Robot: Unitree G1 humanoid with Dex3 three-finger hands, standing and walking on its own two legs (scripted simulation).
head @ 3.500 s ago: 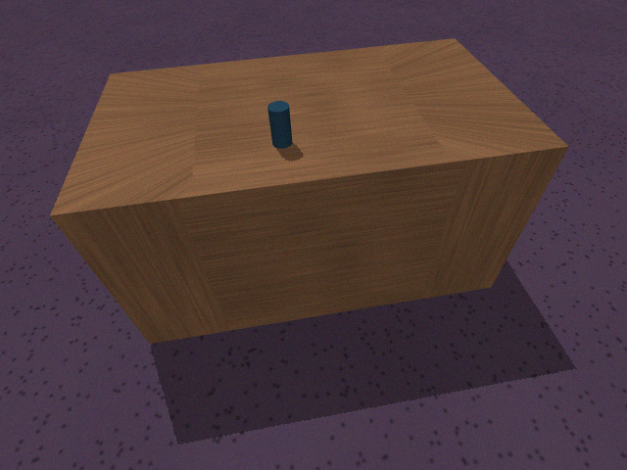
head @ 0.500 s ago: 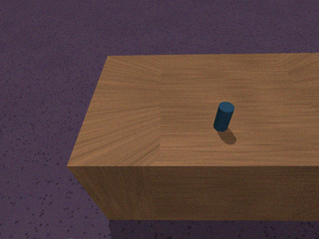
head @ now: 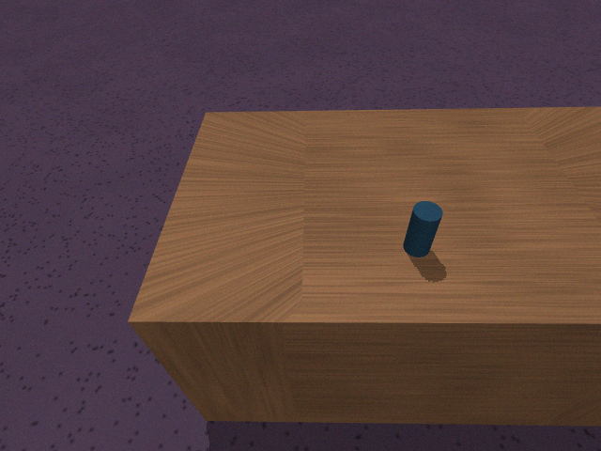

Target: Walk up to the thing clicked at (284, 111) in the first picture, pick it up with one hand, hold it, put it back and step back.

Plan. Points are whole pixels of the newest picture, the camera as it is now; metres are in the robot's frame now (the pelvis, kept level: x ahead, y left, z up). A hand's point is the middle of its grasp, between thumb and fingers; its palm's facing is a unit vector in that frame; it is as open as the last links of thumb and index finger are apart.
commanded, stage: walk up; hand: right
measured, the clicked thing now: (421, 230) +0.54 -0.20 -0.08
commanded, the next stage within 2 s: stand in 0.34 s
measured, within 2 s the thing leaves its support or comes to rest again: neither
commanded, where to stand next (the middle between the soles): +0.05 +0.00 m, yaw +1 degrees
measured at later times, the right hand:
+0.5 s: hand out of the picture +0.09 -0.25 -0.15, palm faces -0.02 +0.94 -0.33, open 7.4 cm
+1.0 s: hand out of the picture +0.10 -0.25 -0.16, palm faces -0.03 +0.94 -0.33, open 7.4 cm
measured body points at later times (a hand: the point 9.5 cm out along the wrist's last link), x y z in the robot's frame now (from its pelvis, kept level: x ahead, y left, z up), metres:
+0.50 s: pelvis +0.01 +0.00 +0.00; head +0.02 +0.01 +0.45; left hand +0.09 +0.30 -0.14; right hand +0.10 -0.30 -0.13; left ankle +0.04 +0.11 -0.75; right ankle +0.00 -0.13 -0.75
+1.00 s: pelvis +0.02 +0.00 +0.00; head +0.03 +0.00 +0.45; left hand +0.09 +0.30 -0.13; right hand +0.10 -0.30 -0.13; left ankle +0.04 +0.11 -0.75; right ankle +0.00 -0.13 -0.75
